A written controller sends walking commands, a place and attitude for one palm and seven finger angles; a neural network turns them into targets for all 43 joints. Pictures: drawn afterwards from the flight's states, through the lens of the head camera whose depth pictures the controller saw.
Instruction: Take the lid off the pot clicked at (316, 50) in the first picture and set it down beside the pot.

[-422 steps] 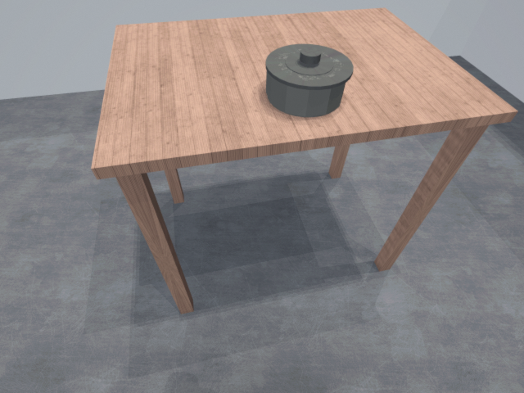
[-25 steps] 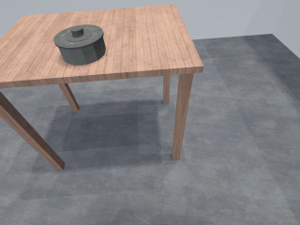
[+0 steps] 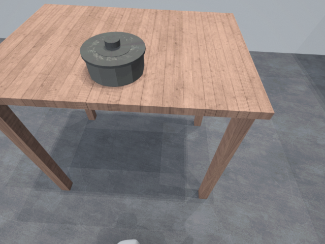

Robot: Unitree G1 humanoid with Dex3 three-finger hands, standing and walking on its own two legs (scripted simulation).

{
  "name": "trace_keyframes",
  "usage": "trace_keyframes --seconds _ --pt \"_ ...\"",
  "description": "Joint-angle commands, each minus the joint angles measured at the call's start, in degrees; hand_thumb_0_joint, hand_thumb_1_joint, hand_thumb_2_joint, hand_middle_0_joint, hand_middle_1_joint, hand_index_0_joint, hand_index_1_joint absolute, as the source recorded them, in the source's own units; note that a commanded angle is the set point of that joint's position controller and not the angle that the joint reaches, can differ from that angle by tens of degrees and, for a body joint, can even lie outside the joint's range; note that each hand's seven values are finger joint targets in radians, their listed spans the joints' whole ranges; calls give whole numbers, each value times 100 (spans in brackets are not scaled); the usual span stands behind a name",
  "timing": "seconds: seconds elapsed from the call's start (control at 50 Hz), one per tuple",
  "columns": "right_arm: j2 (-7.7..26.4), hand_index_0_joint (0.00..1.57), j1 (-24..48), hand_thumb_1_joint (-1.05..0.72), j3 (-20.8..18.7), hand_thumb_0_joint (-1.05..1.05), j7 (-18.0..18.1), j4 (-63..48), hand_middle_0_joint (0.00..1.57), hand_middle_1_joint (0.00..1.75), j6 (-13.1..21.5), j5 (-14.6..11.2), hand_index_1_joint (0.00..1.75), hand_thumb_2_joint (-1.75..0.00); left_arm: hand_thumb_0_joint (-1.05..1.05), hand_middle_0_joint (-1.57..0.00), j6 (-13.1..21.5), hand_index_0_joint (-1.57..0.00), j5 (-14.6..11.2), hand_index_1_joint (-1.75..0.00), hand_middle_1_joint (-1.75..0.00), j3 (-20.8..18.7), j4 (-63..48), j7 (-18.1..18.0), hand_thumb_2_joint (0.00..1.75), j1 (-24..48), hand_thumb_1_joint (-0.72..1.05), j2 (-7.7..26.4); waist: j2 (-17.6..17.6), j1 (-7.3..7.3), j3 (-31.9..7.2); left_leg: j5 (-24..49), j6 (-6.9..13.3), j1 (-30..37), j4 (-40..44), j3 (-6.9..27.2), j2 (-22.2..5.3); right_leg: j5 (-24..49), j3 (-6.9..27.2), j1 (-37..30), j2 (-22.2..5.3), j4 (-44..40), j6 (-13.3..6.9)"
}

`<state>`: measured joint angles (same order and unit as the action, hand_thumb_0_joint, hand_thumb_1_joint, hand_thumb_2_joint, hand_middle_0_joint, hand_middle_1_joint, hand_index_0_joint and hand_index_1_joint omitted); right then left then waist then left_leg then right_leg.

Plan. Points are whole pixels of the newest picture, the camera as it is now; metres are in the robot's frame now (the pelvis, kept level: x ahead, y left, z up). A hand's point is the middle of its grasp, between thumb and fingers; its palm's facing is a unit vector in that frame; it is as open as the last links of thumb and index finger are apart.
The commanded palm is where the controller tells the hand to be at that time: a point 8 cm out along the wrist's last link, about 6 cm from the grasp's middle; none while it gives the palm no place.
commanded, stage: take the last steps up to it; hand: left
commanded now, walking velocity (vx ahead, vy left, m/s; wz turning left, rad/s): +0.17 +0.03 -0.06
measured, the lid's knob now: (112, 41) +0.61 +0.23 +0.17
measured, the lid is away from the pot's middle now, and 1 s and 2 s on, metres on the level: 0.00 0.00 0.00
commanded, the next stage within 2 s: come to a stop and stand still in 0.08 s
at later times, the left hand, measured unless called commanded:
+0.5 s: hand (112, 218) +0.20 +0.17 -0.15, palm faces -0.03 -0.97 -0.25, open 7.3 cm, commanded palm none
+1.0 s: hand out of the picture +0.07 +0.29 -0.15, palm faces +0.02 -0.94 -0.33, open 7.4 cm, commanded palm none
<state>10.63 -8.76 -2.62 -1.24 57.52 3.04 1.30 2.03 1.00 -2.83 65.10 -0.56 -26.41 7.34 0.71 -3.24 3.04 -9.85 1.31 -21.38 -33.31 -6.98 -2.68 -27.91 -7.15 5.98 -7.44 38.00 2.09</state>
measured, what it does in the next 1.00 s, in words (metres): steps on the spot: right foot, then left foot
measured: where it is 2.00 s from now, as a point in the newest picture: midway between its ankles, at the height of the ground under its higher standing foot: outside the picture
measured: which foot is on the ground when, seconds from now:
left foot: down 0.00-0.38, up 0.40-0.72, down 0.74-1.00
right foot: up 0.00-0.30, down 0.32-0.76, up 0.78-0.96, down 0.98-1.00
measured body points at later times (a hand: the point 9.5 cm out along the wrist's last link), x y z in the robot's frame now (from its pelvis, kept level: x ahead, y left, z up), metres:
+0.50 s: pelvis +0.10 +0.00 +0.01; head +0.14 -0.03 +0.46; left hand +0.20 +0.22 -0.13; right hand +0.10 -0.22 -0.16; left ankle +0.03 +0.12 -0.68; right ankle +0.15 -0.09 -0.72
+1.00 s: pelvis +0.03 +0.08 +0.00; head +0.02 +0.04 +0.45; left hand +0.07 +0.34 -0.12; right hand +0.09 -0.15 -0.16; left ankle +0.05 +0.16 -0.72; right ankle +0.05 -0.01 -0.73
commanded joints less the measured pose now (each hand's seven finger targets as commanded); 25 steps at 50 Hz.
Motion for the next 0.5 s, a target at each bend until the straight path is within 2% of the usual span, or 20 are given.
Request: trace_keyframes --seconds 0.0,0.02,0.04,0.06,0.08,0.1,0.14,0.2,0.22,0.24,0.26,0.28,0.3,0.32,0.34,0.36,0.38,0.4,0.44,0.48 --pt "1009 20 -1812 -90 -206 0 217 257 20 30 3 21 30 -90 0 -20 110 -20 4 -30 -30 -46 -692 -79 90 581 90 461 -970 792 -443 1038 1077 2228 1669 2177 -2027 -408 398 2886 115 3389 -316" --pt "751 20 -1343 -90 -125 0 233 148 20 30 28 11 30 -90 0 -20 86 -20 -1 -30 -30 -56 -630 -50 90 624 90 407 -1023 606 -230 994 1018 1730 1762 1905 -1855 26 516 2862 -29 3407 -284" --pt "540 20 -1001 -90 -50 0 236 31 20 30 53 -16 30 -90 0 -20 26 -20 11 -30 -30 -50 -581 -19 90 555 90 406 -675 428 30 829 928 1156 1945 1608 -1703 316 532 2616 -97 3297 -239" --pt "484 20 -874 -90 -19 0 236 12 20 30 86 -13 30 -90 0 -20 -29 -20 37 -30 -30 -34 -539 0 90 432 90 327 -711 301 107 995 809 883 2040 1238 -1513 596 525 2441 -117 3107 -188" --pt "426 20 -846 -90 5 0 247 26 20 30 116 -18 30 -90 0 -20 -69 -20 41 -30 -30 -30 -526 4 90 339 90 285 -736 233 83 1233 799 829 2073 1036 -1405 719 476 2339 -93 2891 -148" --pt "425 20 -849 -90 8 0 254 37 20 30 131 -27 30 -90 0 -20 -102 -20 39 -30 -30 -26 -541 7 90 298 90 272 -754 194 -3 1348 816 885 2092 858 -1330 778 439 2264 -70 2622 -122" --pt "394 20 -827 -90 -45 0 264 -6 20 30 145 -15 30 -90 0 -20 -139 -20 37 -30 -30 -38 -684 13 90 460 90 271 -659 179 -46 1339 936 913 2159 773 -1314 850 400 2160 -76 1898 -103" --pt "422 20 -775 -90 8 0 300 20 20 30 99 0 30 -90 0 -20 -157 -20 28 -30 -30 47 -759 -37 90 710 90 211 -391 212 -76 2424 940 1041 1798 620 -1306 1116 346 1726 75 733 -37" --pt "445 20 -733 -90 26 0 324 35 20 30 70 0 30 -90 0 -20 -151 -20 24 -30 -30 68 -734 -65 90 702 90 204 -379 208 -172 2746 869 1053 1549 577 -1296 1281 323 1359 158 322 -30" --pt "435 20 -667 -90 42 0 345 53 20 30 43 -3 30 -90 0 -20 -132 -20 20 -30 -30 66 -711 -88 90 591 90 262 -323 135 -188 2843 753 979 1317 576 -1260 1512 304 1024 217 -92 -48" --pt "473 20 -612 -90 41 0 346 83 20 30 -1 -16 30 -90 0 -20 -123 -20 26 -30 -30 58 -667 -102 90 471 90 329 -325 72 -328 2682 558 1081 1049 479 -1111 1975 279 737 240 -642 -30" --pt "418 20 -609 -90 35 0 338 129 20 30 -38 -47 30 -90 0 -20 -94 -20 39 -30 -30 36 -645 -117 90 406 90 511 -271 43 -365 2172 280 1105 763 343 -861 2802 362 509 171 -1182 -23" --pt "273 20 -785 -90 31 0 331 156 20 30 -84 -83 30 -90 0 -20 -56 -20 52 -30 -30 -1 -668 -146 90 465 90 827 190 149 -484 1182 23 807 497 308 -505 4399 1011 167 -168 -1157 -195" --pt "212 20 -970 -90 11 0 313 155 20 30 -168 -135 30 -90 0 -20 -40 -20 48 -30 -30 -20 -746 -150 90 638 90 1097 450 296 -432 -57 -144 550 320 258 -196 5661 1549 202 -793 -998 -615" --pt "152 20 -1166 -90 -6 0 295 172 20 30 -243 -140 30 -90 0 -20 -60 -20 30 -30 -30 -45 -826 -138 90 779 90 1303 507 378 -329 -651 -210 498 181 255 -1 6397 1512 327 -1166 -970 -938" --pt "97 20 -1148 -90 -21 0 321 266 20 30 -334 -128 30 -90 0 -20 -74 -20 7 -30 -30 -71 -807 -170 90 745 90 1320 907 324 -568 -1283 -296 601 -393 142 52 6784 1702 201 -1311 -1144 -1226" --pt "160 20 -1072 -90 -52 0 335 269 20 30 -395 -125 30 -90 0 -20 -80 -20 3 -30 -30 -93 -790 -211 90 723 90 1303 1251 243 -732 -2159 -333 418 -1126 218 108 7109 1791 -11 -1384 -1285 -1449" --pt "213 20 -941 -90 -70 0 348 212 20 30 -429 -123 30 -90 0 -20 -111 -20 11 -30 -30 -106 -837 -249 90 763 90 1268 1243 140 -789 -2504 -321 175 -1807 469 150 7137 1830 -123 -1456 -1344 -1581" --pt "226 20 -832 -90 -105 0 359 174 20 30 -474 -133 30 -90 0 -20 -159 -20 21 -30 -30 -163 -929 -295 90 983 90 1279 850 140 -859 -2482 -336 -153 -2602 750 200 6921 1758 -254 -1448 -1329 -1714" --pt "215 20 -758 -90 -117 0 337 138 20 30 -522 -135 30 -90 0 -20 -211 -20 42 -30 -30 -211 -1090 -315 90 1218 90 1275 596 177 -886 -2333 -390 -275 -2819 840 198 6437 1528 -192 -1327 -1356 -1613"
